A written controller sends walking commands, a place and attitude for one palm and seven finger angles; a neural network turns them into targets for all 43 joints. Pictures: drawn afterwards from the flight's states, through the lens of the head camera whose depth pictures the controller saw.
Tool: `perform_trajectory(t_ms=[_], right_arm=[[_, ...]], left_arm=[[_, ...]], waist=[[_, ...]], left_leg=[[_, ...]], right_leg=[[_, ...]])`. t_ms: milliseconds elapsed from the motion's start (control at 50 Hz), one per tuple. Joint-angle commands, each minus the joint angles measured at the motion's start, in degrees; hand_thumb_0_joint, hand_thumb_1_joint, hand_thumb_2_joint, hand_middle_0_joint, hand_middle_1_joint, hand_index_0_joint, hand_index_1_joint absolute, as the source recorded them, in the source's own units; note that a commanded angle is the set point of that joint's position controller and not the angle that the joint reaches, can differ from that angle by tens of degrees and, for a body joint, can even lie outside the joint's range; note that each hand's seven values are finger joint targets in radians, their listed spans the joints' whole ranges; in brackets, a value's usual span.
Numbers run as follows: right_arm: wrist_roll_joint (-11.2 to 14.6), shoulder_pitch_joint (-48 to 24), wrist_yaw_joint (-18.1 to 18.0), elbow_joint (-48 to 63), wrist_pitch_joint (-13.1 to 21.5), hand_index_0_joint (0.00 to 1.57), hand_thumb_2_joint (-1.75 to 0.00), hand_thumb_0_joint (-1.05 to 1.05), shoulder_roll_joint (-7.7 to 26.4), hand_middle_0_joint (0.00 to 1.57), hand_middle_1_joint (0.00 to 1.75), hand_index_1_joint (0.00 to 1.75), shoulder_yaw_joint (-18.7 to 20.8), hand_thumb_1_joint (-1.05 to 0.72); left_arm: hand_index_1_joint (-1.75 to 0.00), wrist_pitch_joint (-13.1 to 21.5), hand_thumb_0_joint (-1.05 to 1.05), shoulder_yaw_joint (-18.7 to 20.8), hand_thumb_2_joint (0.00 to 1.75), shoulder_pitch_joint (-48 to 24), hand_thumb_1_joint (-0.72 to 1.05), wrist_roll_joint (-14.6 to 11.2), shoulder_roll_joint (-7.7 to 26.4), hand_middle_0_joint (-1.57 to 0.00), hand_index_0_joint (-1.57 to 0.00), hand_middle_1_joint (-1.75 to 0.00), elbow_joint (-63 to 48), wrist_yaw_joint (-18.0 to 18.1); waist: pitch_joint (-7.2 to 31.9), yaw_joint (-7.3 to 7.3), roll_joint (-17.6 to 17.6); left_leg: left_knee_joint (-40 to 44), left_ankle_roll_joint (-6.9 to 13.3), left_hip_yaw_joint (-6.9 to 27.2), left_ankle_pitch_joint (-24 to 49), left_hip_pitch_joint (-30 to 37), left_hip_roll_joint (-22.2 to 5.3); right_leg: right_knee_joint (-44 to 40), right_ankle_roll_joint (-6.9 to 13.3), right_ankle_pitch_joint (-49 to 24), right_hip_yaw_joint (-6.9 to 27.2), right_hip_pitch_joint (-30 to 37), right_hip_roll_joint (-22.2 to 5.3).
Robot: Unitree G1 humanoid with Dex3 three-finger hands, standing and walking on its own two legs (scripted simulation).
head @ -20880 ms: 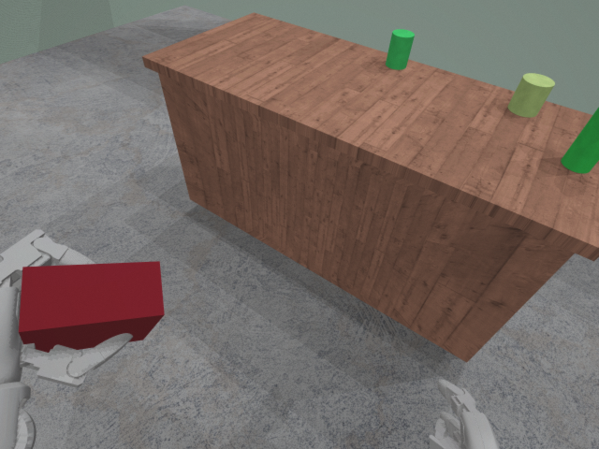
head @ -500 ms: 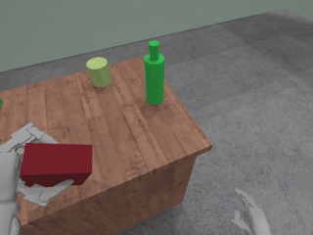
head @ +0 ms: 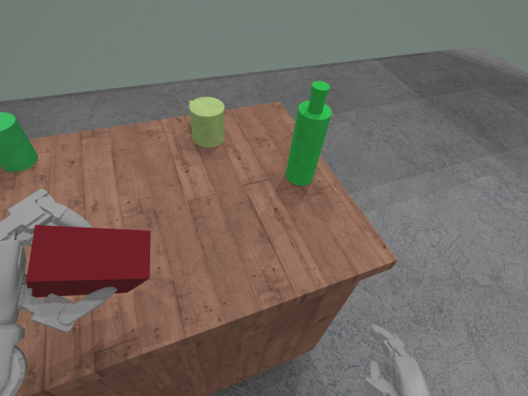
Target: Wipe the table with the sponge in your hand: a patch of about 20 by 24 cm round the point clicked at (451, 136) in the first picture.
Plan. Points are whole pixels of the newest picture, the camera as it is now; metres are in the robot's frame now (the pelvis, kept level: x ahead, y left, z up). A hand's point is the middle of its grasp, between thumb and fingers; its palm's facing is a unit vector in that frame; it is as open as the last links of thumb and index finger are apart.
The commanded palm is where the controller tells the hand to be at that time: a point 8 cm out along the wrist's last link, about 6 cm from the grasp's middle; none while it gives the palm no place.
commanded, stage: come to a stop and stand still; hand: left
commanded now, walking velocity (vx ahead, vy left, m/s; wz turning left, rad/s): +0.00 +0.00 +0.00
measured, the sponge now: (105, 264) +0.23 +0.22 +0.13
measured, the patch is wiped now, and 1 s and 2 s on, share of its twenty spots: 0.00 0.00 0.00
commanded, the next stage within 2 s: look again from close up in 0.90 s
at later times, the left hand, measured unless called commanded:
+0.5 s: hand (90, 252) +0.23 +0.23 +0.15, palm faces +0.35 -0.85 -0.40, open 9.8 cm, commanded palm +0.17 +0.26 +0.18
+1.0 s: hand (117, 255) +0.22 +0.20 +0.16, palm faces +0.34 -0.86 -0.39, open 9.8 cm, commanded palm +0.17 +0.24 +0.18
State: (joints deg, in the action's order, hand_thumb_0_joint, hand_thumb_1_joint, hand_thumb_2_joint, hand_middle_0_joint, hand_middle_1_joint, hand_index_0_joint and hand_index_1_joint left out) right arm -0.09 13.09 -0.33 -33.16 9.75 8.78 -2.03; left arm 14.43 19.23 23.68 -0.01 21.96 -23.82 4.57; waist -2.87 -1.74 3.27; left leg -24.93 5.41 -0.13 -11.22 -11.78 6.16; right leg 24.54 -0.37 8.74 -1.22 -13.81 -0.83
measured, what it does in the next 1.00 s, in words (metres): stands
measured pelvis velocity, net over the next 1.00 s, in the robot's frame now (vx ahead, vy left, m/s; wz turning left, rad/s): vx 0.01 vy -0.04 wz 0.00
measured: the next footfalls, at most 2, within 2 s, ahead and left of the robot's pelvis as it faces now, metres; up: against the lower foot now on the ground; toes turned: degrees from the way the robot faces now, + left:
none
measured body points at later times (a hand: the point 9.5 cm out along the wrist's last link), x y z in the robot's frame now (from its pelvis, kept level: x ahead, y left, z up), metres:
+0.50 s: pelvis +0.02 -0.02 +0.00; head +0.04 +0.00 +0.45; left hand +0.20 +0.27 +0.17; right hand +0.20 -0.24 -0.07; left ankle +0.02 +0.05 -0.74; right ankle +0.05 -0.13 -0.74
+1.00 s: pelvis +0.01 -0.04 +0.00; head +0.03 -0.03 +0.45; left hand +0.20 +0.24 +0.18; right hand +0.19 -0.27 -0.07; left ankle +0.02 +0.05 -0.74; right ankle +0.05 -0.13 -0.74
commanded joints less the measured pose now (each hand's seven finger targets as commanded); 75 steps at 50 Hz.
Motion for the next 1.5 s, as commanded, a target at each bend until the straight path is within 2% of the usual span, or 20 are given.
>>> perform_trajectory(t_ms=[0, 120, 200, 220, 300, 380, 500, 520, 600, 620, 640, 720, 900, 1020, 1380, 1400, 1420, 1440, 1460, 1480], right_arm=[[0.5, -5.7, -0.8, 8.7, 3.4, 0.2, -0.9, 0.0, 9.3, 0.2, 0.3, 0.3, 3.6, -0.9], [0.1, -5.1, -0.2, 7.9, 3.3, 0.2, -0.9, 0.0, 9.4, 0.2, 0.3, 0.3, 3.8, -0.9], [0.4, -5.9, -0.1, 8.3, 2.1, 0.2, -0.9, 0.0, 9.6, 0.2, 0.3, 0.3, 4.1, -0.9], [0.3, -5.0, -0.2, 8.3, 1.4, 0.2, -0.9, 0.0, 9.4, 0.2, 0.3, 0.3, 4.0, -0.9], [0.9, -6.2, -0.8, 9.0, 0.3, 0.2, -0.9, 0.0, 9.7, 0.2, 0.3, 0.3, 4.1, -0.9], [0.8, -5.9, -1.4, 9.6, 0.0, 0.2, -0.9, 0.0, 9.9, 0.2, 0.3, 0.3, 4.2, -0.9], [1.0, -7.4, -1.9, 9.1, 0.8, 0.2, -0.9, 0.0, 9.9, 0.2, 0.3, 0.3, 3.8, -0.9], [0.8, -6.6, -2.0, 8.9, 0.7, 0.2, -0.9, 0.0, 9.6, 0.2, 0.3, 0.3, 3.6, -0.9], [1.0, -7.0, -2.3, 8.4, 0.9, 0.2, -0.9, 0.0, 10.1, 0.2, 0.3, 0.3, 4.0, -0.9], [0.8, -6.5, -2.3, 8.4, 0.7, 0.2, -0.9, 0.0, 9.8, 0.2, 0.3, 0.3, 3.6, -0.9], [0.8, -6.5, -2.5, 8.5, 0.6, 0.2, -0.9, 0.0, 10.2, 0.2, 0.3, 0.3, 3.9, -0.9], [0.8, -6.9, -2.5, 8.4, 0.5, 0.2, -0.9, 0.0, 9.9, 0.2, 0.3, 0.3, 3.6, -0.9], [1.0, -7.6, -2.6, 8.3, 1.1, 0.2, -0.9, 0.0, 10.1, 0.2, 0.3, 0.3, 3.7, -0.9], [0.8, -6.9, -2.7, 8.0, 0.9, 0.2, -0.9, 0.0, 10.0, 0.2, 0.3, 0.3, 3.5, -0.9], [0.8, -6.6, -2.9, 8.3, 0.7, 0.2, -0.9, 0.0, 10.0, 0.2, 0.3, 0.3, 3.8, -0.9], [6.0, 5.1, -7.0, 15.9, -1.8, 0.2, -0.9, 0.0, 14.9, 0.2, 0.3, 0.3, -8.5, -0.9], [-1.1, -7.4, -5.3, 7.0, -1.0, 0.2, -0.9, 0.0, 9.4, 0.2, 0.3, 0.3, 3.9, -0.9], [-2.2, -6.6, -2.2, 7.2, -0.1, 0.2, -0.9, 0.0, 13.8, 0.2, 0.3, 0.3, 3.8, -0.9], [-1.6, -5.3, -0.9, 6.5, -0.9, 0.2, -0.9, 0.0, 16.9, 0.2, 0.3, 0.3, 5.4, -0.9], [-0.1, -9.5, -1.0, 8.9, -0.6, 0.2, -0.9, 0.0, 13.7, 0.2, 0.3, 0.3, 3.6, -0.9]], left_arm=[[-1.6, 4.5, 0.0, 7.3, 1.3, -10.3, 0.1, -1.1, 9.9, -1.2, -1.2, -1.6, -17.6, 1.5], [-1.6, 4.6, 0.0, 4.3, 1.3, -8.3, 0.1, -1.5, 7.2, -1.2, -1.2, -1.6, -18.4, 1.2], [-1.6, 3.6, 0.0, 7.5, 1.3, -3.2, 0.1, -1.7, 9.0, -1.2, -1.2, -1.6, -16.1, 1.6], [-1.6, 3.5, 0.0, 6.0, 1.3, -2.3, 0.1, -2.2, 7.2, -1.2, -1.2, -1.6, -14.6, 1.3], [-1.6, 3.0, 0.0, 8.8, 1.3, -0.3, 0.1, -2.6, 9.2, -1.2, -1.2, -1.6, -14.4, 1.6], [-1.6, 3.1, 0.0, 7.9, 1.3, -1.5, 0.1, -3.1, 9.0, -1.2, -1.2, -1.6, -17.0, 1.5], [-1.6, 2.9, 0.0, 7.9, 1.3, -2.7, 0.1, -2.9, 10.0, -1.2, -1.2, -1.6, -19.1, 2.3], [-1.6, 2.8, 0.0, 5.7, 1.3, -2.7, 0.1, -3.1, 7.5, -1.2, -1.2, -1.6, -17.7, 2.1], [-1.6, 2.2, 0.0, 7.7, 1.3, -2.9, 0.1, -2.8, 9.5, -1.2, -1.2, -1.6, -16.0, 2.7], [-1.6, 2.0, 0.0, 5.4, 1.3, -2.7, 0.1, -3.1, 6.9, -1.2, -1.2, -1.6, -14.0, 2.3], [-1.6, 1.9, 0.0, 6.2, 1.3, -3.1, 0.1, -3.0, 8.0, -1.2, -1.2, -1.6, -14.0, 2.4], [-1.6, 1.5, 0.0, 5.4, 1.3, -2.4, 0.1, -3.2, 7.1, -1.2, -1.2, -1.6, -13.5, 2.4], [-1.6, 1.3, 0.0, 8.0, 1.3, -1.2, 0.1, -3.1, 10.3, -1.2, -1.2, -1.6, -17.4, 3.1], [-1.6, 0.9, 0.0, 5.9, 1.3, -0.9, 0.1, -3.3, 7.7, -1.2, -1.2, -1.6, -15.6, 2.8], [-1.6, 0.3, 0.0, 6.3, 1.3, -2.1, 0.1, -3.0, 8.6, -1.2, -1.2, -1.6, -17.0, 2.9], [-1.6, 9.5, 0.0, 19.5, 1.3, -56.8, 0.1, -0.5, 54.5, -1.2, -1.2, -1.6, -38.1, 3.2], [-1.6, -3.5, 0.0, 17.1, 1.3, -38.0, 0.1, 3.0, 26.0, -1.2, -1.2, -1.6, -5.6, 0.5], [-1.6, -5.8, 0.0, 9.1, 1.3, -29.0, 0.1, -0.2, 20.7, -1.2, -1.2, -1.6, -1.8, 0.0], [-1.6, -8.3, 0.0, 13.6, 1.3, -25.4, 0.1, -1.7, 23.5, -1.2, -1.2, -1.6, -1.4, -0.1], [-1.6, -10.7, 0.0, 5.6, 1.3, -26.4, 0.1, -4.2, 11.9, -1.2, -1.2, -1.6, -5.6, -3.0]], waist=[[7.7, 0.48, -10.2], [10.0, 0.49, -11.7], [10.5, 0.31, -8.6], [9.9, 0.56, -7.9], [9.6, 0.64, -6.4], [10.7, 0.76, -6.3], [10.3, 0.66, -8.8], [9.5, 0.81, -8.1], [8.5, 0.67, -6.0], [7.7, 0.89, -4.8], [7.5, 0.75, -4.7], [8.1, 0.83, -4.3], [9.4, 0.62, -6.8], [8.8, 0.93, -6.3], [9.3, 0.8, -6.1], [7.5, 6.61, -21.6], [15.7, -2.88, -19.6], [8.2, 0.24, -12.3], [13.6, -2.58, -13.0], [15.5, -2.54, -16.1]], left_leg=[[11.0, -7.5, 10.1, -0.3, -6.4, -12.3], [7.9, -10.0, 9.9, 17.6, 1.4, -12.2], [5.7, -10.6, 8.4, 22.6, 2.2, -11.9], [5.6, -10.8, 8.8, 21.9, 0.8, -11.9], [5.3, -9.7, 7.9, 16.5, -1.7, -10.9], [4.6, -8.3, 8.4, 13.8, -2.5, -10.7], [4.7, -6.1, 7.7, 6.8, -2.0, -10.2], [5.0, -6.0, 8.2, 6.1, -2.3, -10.1], [4.6, -4.8, 7.9, 2.4, -1.8, -9.8], [4.7, -4.6, 8.1, 1.8, -2.0, -9.7], [4.8, -4.5, 8.2, 1.1, -2.1, -9.7], [4.5, -3.9, 7.6, 0.6, -1.7, -9.5], [4.6, -3.9, 7.8, 2.2, -1.2, -9.8], [4.9, -3.9, 7.9, 2.4, -1.4, -10.0], [5.7, -4.5, 8.5, 4.9, -2.2, -10.8], [5.1, -1.0, 11.2, -11.1, -21.8, -9.9], [1.6, -5.2, 2.2, 3.1, -2.0, -5.8], [2.4, -7.7, 3.8, 10.0, -3.1, -5.3], [0.4, -8.2, 4.1, 12.9, 0.1, -6.2], [-0.2, -8.5, 3.5, 13.5, 4.7, -5.7]], right_leg=[[1.4, 1.0, -0.8, 1.2, 11.8, 0.0], [1.5, 1.4, -0.5, 0.2, 8.5, 0.0], [0.2, 1.6, -4.0, 0.4, 9.3, -0.4], [-0.4, 1.7, -4.5, 0.1, 9.9, -0.8], [-1.2, 2.0, -8.5, 1.4, 11.6, -1.7], [-1.6, 2.3, -10.2, 2.4, 13.0, -3.0], [-2.9, 2.1, -7.2, 4.8, 10.9, -3.2], [-3.4, 2.3, -6.0, 4.4, 10.5, -3.5], [-5.8, 2.3, -2.8, 6.8, 8.0, -3.7], [-6.4, 2.3, -0.8, 6.2, 7.2, -4.1], [-7.1, 2.3, 0.0, 6.8, 6.9, -4.2], [-8.1, 2.2, 2.1, 7.0, 6.5, -4.4], [-7.5, 2.3, 0.0, 7.3, 7.3, -4.2], [-7.6, 2.3, -0.1, 6.6, 7.1, -4.2], [-5.8, 2.3, -5.1, 5.6, 9.7, -4.1], [3.6, -2.7, 7.1, 3.4, 16.3, 2.7], [2.6, 3.3, 5.3, 0.9, 6.7, 1.1], [1.0, 3.9, 0.3, -3.7, 2.4, 2.0], [2.9, 4.2, -2.0, -3.2, 1.5, 2.5], [2.8, 4.0, -3.6, -2.7, 1.0, 2.3]])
